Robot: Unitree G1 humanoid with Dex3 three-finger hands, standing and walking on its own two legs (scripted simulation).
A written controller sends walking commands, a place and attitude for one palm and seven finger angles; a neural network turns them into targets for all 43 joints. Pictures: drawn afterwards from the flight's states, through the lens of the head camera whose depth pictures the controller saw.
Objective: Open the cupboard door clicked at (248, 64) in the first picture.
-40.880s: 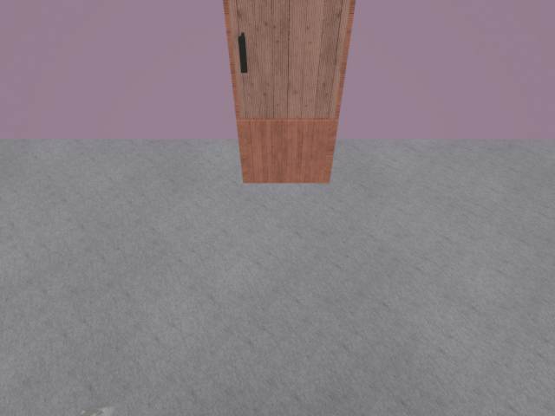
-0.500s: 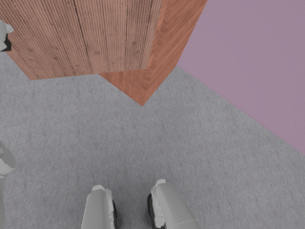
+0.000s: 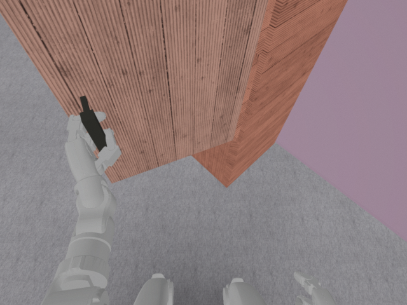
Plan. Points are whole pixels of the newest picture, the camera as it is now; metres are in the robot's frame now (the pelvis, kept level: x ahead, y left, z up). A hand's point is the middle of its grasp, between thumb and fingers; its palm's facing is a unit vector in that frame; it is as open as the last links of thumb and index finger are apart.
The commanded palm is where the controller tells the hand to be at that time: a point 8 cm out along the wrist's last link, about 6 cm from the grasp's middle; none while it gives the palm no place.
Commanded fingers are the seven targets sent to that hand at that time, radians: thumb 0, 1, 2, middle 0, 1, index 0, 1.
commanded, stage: pull the door open along its arc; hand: left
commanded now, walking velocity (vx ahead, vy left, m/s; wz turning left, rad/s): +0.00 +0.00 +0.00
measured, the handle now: (96, 128) +0.46 +0.23 +0.04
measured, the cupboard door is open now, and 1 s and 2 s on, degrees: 70 84 87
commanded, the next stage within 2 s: open thumb and fingers to let go in 0.26 s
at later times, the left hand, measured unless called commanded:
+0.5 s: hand (142, 181) +0.34 +0.12 +0.04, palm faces +0.42 -0.91 -0.03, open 6.3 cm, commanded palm +0.30 +0.17 +0.04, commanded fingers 0.00 0.34 0.66 -0.36 -1.29 -0.36 -1.29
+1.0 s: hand (139, 175) +0.35 +0.13 +0.04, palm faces +0.39 -0.92 +0.00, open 14.0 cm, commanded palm +0.30 +0.17 +0.04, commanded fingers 0.00 -0.50 0.30 -0.21 -0.65 -0.21 -0.65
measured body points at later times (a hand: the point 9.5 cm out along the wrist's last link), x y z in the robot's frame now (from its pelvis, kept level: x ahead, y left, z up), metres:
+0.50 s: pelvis -0.01 -0.04 +0.00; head +0.06 -0.04 +0.44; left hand +0.31 +0.16 +0.04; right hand +0.14 -0.27 -0.12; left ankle +0.02 +0.12 -0.65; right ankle +0.00 -0.12 -0.65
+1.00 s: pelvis -0.01 -0.02 +0.00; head +0.07 -0.03 +0.45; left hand +0.32 +0.17 +0.04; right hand +0.12 -0.26 -0.12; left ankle +0.02 +0.12 -0.65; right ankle +0.00 -0.12 -0.65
